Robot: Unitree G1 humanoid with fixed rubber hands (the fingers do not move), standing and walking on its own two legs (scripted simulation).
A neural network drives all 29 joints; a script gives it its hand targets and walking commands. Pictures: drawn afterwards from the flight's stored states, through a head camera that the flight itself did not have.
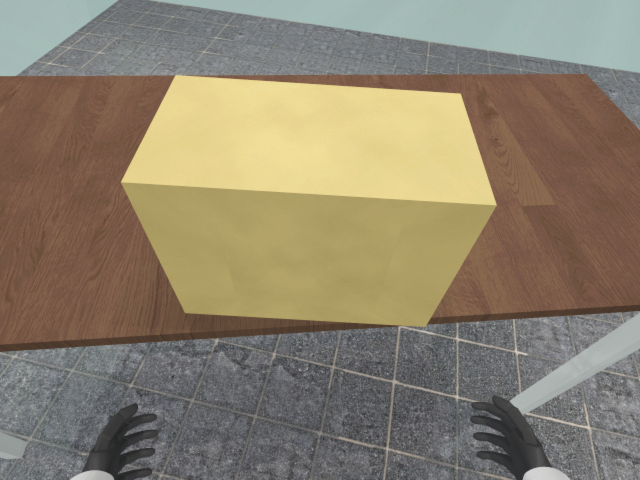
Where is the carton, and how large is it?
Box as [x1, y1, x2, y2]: [121, 75, 496, 326]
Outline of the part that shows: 175,75 121,183 184,311 192,313 425,326 496,205 460,94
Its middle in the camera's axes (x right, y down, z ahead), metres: -0.01 -0.04 +0.47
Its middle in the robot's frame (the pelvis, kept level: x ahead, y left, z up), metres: +0.40 +0.05 +0.12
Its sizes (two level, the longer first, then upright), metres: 0.318 0.171 0.235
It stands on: a table, 0.78 m high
